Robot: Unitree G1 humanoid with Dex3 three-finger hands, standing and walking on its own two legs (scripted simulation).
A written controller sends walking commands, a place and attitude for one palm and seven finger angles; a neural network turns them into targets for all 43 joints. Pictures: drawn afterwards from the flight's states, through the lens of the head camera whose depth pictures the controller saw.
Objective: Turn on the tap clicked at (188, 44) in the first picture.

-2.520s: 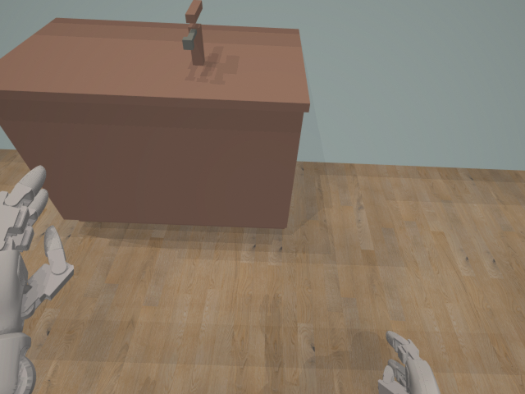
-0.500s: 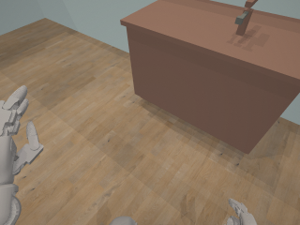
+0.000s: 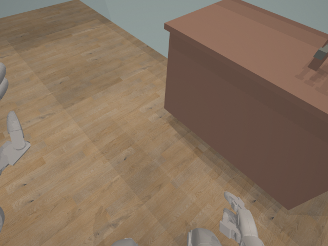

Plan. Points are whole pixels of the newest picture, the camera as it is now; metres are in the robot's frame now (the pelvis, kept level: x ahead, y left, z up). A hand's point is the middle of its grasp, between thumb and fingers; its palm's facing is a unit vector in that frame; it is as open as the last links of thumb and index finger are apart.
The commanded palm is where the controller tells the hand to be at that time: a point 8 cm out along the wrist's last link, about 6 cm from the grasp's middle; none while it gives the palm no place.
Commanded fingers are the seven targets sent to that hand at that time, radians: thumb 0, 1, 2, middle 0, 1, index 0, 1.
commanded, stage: turn to face it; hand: left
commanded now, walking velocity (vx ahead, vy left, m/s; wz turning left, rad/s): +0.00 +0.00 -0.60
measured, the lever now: (321, 53) +0.71 -0.52 +0.11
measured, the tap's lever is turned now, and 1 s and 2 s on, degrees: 0 0 0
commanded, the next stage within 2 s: take the last steps up to it in 1.90 s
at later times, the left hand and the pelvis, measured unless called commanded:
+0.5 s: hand (127, 110) +0.31 +0.09 +0.20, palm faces +0.14 -0.87 -0.47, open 7.4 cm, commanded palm +0.26 +0.17 +0.19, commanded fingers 0.00 0.90 0.90 -0.20 -0.30 -0.20 -0.30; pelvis +0.05 -0.08 +0.01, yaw -11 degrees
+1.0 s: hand (173, 109) +0.33 +0.01 +0.19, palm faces -0.05 -0.87 -0.49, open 7.4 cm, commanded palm +0.29 +0.08 +0.19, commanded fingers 0.00 0.90 0.90 -0.20 -0.30 -0.20 -0.30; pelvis +0.01 -0.08 +0.00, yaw -30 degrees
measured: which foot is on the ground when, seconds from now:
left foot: down 0.00-0.24, up 0.26-0.64, down 0.66-1.00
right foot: up 0.00-0.20, down 0.22-0.68, up 0.70-0.98, down 1.00-1.00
